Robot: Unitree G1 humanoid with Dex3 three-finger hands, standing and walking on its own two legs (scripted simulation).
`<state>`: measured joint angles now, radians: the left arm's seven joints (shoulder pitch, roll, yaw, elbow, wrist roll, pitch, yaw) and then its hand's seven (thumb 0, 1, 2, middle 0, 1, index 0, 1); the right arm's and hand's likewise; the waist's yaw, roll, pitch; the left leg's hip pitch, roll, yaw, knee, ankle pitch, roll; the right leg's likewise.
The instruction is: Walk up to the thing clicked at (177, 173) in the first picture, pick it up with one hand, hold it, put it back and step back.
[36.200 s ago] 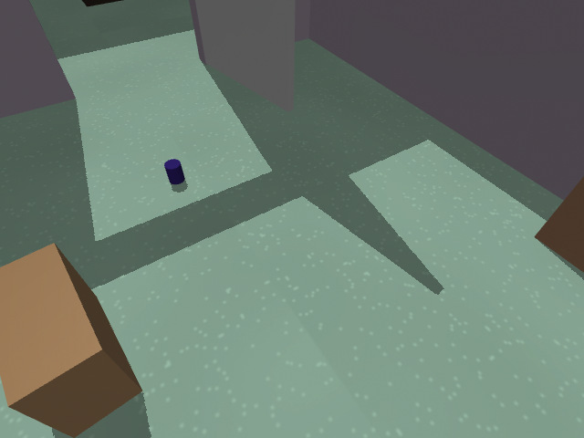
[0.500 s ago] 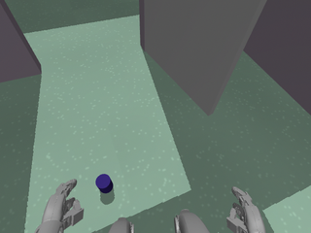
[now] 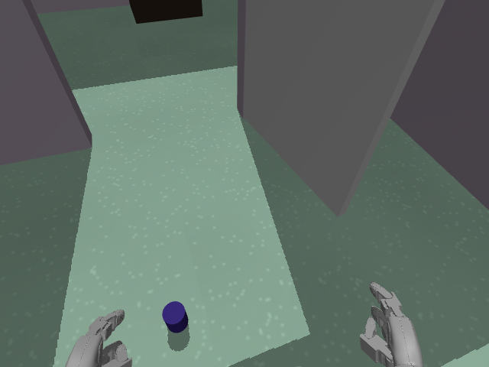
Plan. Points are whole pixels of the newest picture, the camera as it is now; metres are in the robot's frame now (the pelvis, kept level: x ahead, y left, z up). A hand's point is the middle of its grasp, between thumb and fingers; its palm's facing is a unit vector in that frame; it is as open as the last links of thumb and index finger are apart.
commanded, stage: home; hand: left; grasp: from above
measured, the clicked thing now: (175, 317) +0.43 +0.23 -0.66
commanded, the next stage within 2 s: stand in 1.68 s
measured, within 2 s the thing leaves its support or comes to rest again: neither
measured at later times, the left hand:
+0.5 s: hand (129, 366) +0.16 +0.18 -0.04, palm faces +0.03 -0.98 -0.20, open 7.4 cm
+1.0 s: hand (129, 365) +0.16 +0.18 -0.04, palm faces +0.03 -0.98 -0.20, open 7.4 cm
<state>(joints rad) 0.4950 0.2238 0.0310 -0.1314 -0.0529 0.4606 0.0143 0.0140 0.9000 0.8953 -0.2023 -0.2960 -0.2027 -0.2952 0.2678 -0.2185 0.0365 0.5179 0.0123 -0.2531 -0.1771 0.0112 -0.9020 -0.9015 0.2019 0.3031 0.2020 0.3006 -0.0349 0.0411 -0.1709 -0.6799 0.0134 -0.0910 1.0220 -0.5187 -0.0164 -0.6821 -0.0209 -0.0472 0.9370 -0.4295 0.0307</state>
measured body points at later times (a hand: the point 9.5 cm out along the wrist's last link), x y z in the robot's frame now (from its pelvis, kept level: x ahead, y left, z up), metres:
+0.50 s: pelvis -0.01 +0.00 +0.00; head +0.01 +0.01 +0.45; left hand +0.16 +0.23 -0.03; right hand +0.15 -0.25 -0.06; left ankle +0.00 +0.12 -0.68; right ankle +0.02 -0.14 -0.68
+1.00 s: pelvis +0.00 +0.00 +0.00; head +0.01 +0.01 +0.45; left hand +0.16 +0.23 -0.03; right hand +0.16 -0.25 -0.06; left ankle +0.00 +0.12 -0.68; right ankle +0.02 -0.14 -0.68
